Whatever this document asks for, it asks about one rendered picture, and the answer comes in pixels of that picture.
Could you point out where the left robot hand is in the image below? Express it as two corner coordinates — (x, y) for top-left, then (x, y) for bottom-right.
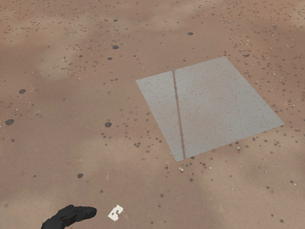
(41, 204), (97, 229)

